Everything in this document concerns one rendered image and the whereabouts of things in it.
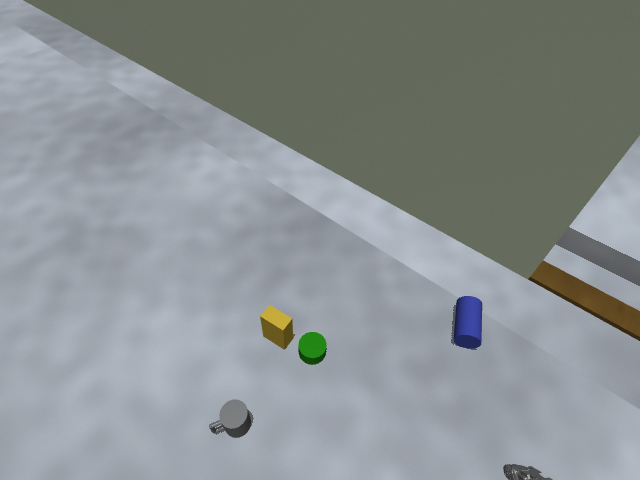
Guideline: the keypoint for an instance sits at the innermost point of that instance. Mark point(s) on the right robot hand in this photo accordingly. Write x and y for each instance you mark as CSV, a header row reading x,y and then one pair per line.
x,y
519,472

